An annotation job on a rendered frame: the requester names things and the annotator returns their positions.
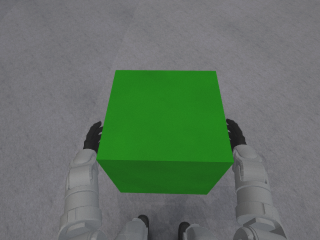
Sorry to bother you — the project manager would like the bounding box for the right robot upper arm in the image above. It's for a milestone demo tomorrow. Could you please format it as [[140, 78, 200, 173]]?
[[233, 226, 287, 240]]

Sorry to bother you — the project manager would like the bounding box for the robot shin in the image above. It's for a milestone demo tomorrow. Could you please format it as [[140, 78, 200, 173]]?
[[132, 218, 145, 225], [186, 224, 199, 230]]

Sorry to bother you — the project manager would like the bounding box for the robot left hand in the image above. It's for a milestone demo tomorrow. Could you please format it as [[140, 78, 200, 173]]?
[[83, 121, 103, 154]]

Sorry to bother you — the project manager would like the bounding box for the robot right hand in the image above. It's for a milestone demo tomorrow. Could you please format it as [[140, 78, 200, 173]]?
[[226, 118, 247, 152]]

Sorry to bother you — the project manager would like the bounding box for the left robot forearm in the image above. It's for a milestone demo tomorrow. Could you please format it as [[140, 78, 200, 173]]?
[[56, 149, 103, 240]]

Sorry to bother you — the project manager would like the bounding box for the right robot forearm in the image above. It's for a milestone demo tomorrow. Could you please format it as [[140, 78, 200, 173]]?
[[232, 144, 289, 240]]

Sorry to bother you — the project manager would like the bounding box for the left robot shin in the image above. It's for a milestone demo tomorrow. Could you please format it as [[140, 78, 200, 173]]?
[[132, 218, 145, 225]]

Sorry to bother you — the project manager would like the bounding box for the left robot upper arm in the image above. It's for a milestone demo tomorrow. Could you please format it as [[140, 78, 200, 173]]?
[[67, 229, 108, 240]]

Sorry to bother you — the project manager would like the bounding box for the carton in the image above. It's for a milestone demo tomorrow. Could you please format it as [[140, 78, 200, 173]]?
[[96, 70, 234, 195]]

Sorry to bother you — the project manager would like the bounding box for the right robot shin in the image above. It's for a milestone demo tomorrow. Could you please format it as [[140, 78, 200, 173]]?
[[186, 224, 199, 230]]

